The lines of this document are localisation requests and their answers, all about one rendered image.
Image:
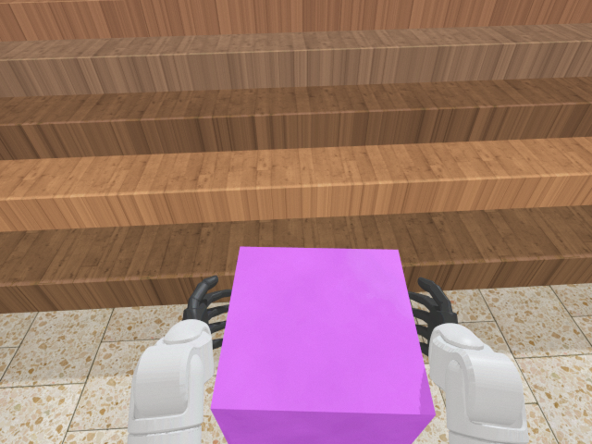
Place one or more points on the right robot hand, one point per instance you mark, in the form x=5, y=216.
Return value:
x=439, y=306

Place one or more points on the left robot hand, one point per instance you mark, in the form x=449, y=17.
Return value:
x=199, y=301

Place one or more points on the robot left forearm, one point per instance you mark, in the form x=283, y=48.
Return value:
x=167, y=389

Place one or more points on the carton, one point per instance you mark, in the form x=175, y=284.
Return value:
x=320, y=347

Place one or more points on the robot right forearm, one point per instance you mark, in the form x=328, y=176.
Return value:
x=484, y=391

